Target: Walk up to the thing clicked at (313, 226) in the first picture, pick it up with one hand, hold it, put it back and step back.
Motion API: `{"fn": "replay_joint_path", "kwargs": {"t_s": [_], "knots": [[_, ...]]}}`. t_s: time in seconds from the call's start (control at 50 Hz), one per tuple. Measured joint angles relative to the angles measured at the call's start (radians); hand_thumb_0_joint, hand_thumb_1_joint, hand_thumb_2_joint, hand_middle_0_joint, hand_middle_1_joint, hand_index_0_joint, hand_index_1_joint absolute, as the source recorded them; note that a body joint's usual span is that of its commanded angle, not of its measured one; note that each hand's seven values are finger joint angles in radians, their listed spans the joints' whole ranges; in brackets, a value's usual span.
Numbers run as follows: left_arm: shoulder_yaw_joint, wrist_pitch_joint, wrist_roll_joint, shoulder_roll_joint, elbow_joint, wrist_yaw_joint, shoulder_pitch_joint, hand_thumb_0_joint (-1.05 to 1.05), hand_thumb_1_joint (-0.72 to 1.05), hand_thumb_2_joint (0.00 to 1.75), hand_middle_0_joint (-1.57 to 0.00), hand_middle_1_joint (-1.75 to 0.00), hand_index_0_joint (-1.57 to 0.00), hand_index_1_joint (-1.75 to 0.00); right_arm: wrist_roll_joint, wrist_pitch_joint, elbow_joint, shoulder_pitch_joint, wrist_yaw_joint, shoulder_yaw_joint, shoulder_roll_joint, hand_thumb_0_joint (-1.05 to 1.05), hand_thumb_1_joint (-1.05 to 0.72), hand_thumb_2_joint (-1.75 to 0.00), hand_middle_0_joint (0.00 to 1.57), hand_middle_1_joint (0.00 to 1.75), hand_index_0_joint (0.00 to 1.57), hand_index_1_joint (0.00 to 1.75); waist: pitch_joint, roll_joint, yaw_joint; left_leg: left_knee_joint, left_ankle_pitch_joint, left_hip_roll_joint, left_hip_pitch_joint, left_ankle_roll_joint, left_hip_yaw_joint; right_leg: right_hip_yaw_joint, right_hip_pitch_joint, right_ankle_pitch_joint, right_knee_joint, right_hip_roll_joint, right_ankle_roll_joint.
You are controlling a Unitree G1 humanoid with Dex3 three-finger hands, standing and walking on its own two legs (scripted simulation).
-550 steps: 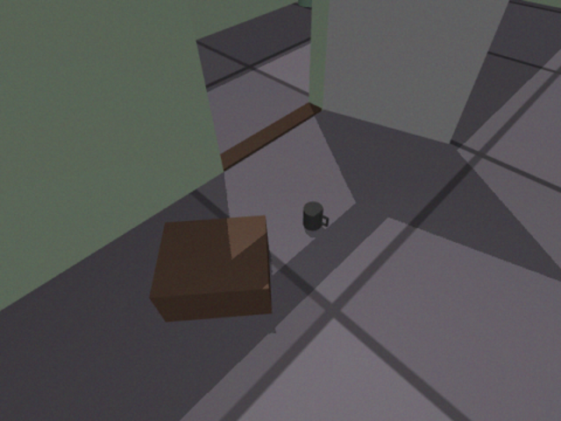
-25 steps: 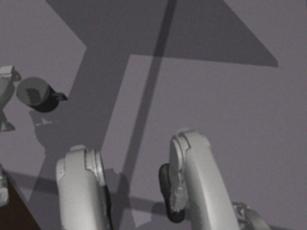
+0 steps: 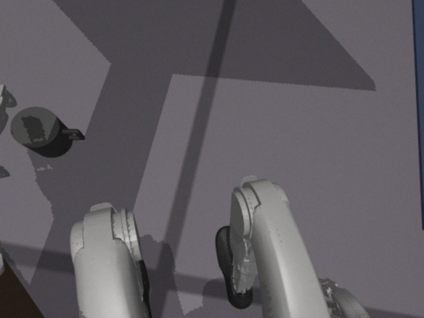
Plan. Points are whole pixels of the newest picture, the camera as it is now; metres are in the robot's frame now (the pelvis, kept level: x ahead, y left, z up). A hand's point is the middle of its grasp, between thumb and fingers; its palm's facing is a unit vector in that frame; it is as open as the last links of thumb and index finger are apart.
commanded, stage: rise first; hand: left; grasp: from above
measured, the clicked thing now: (53, 134) +0.50 +0.29 -0.28
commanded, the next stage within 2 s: approach in 1.18 s
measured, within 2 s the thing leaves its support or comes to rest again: neither
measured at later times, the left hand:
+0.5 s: hand out of the picture +0.45 +0.36 -0.16, palm faces -0.46 -0.07 -0.89, open 14.1 cm
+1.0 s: hand out of the picture +0.46 +0.35 -0.15, palm faces -0.46 -0.07 -0.89, open 14.1 cm
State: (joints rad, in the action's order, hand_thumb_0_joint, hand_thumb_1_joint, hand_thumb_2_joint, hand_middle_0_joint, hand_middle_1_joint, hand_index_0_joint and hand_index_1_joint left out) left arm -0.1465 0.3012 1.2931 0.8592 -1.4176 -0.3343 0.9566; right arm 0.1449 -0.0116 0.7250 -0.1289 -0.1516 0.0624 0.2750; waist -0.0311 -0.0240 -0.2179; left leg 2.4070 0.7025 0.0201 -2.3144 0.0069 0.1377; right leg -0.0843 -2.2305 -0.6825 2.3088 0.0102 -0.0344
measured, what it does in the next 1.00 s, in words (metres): stands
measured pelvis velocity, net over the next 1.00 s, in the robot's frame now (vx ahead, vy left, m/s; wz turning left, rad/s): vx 0.00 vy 0.00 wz -0.01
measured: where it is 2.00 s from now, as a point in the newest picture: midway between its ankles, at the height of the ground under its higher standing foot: (189, 295)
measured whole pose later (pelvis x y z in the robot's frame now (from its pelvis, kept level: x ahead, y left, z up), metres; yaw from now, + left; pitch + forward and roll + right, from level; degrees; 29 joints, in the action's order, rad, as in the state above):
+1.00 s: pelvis +0.00 +0.00 +0.00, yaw -1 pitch +34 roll -10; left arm -0.14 0.31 1.30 0.91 -1.43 -0.30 0.99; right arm 0.14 0.00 0.70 -0.14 -0.15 0.10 0.28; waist -0.02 -0.02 -0.24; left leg 2.41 0.69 0.02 -2.32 0.01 0.15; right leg -0.09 -2.23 -0.67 2.30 0.01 -0.04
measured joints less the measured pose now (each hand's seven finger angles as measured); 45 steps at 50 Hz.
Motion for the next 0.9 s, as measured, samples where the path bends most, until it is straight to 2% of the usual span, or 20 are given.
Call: {"fn": "replay_joint_path", "kwargs": {"t_s": [0.36,0.64,0.76,0.9], "knots": [[-0.012,0.008,0.008,0.050,-0.015,0.020,0.025,0.00,-0.55,1.04,-0.10,-1.03,-0.09,-1.05,0.011,0.009,-0.005,-0.018,0.000,0.029,0.006,0.00,-0.91,-0.90,0.21,0.30,0.20,0.30,0.016,-0.001,-0.023,0.019,-0.005,-0.001,-0.017,0.003,0.011,-0.008,-0.010,0.008,0.009,-0.003,-0.004],[0.000,0.012,-0.002,0.047,0.025,0.047,0.007,0.00,-0.56,1.05,-0.11,-1.01,-0.09,-1.04,0.000,0.016,-0.018,-0.023,-0.003,0.030,0.004,0.00,-0.91,-0.90,0.21,0.30,0.20,0.30,0.009,0.000,-0.018,0.007,-0.008,-0.003,-0.009,0.008,0.010,-0.009,0.005,0.009,-0.007,-0.002,-0.007],[0.014,0.010,0.000,0.040,0.013,0.045,0.012,0.00,-0.57,1.05,-0.11,-1.01,-0.09,-1.04,-0.006,0.015,-0.021,-0.022,-0.001,0.028,0.005,0.00,-0.91,-0.90,0.21,0.30,0.20,0.30,0.000,0.001,-0.018,-0.003,-0.012,-0.004,-0.006,0.007,0.007,-0.007,0.006,0.011,-0.014,-0.001,-0.004],[0.009,0.013,0.004,0.046,0.003,0.037,0.024,0.00,-0.57,1.05,-0.12,-1.01,-0.09,-1.04,-0.005,0.010,-0.023,-0.017,-0.001,0.034,0.009,0.00,-0.91,-0.90,0.21,0.30,0.20,0.30,0.007,0.001,-0.021,-0.006,-0.014,-0.004,-0.004,0.006,0.008,-0.007,0.006,0.014,-0.017,-0.002,-0.006]]}}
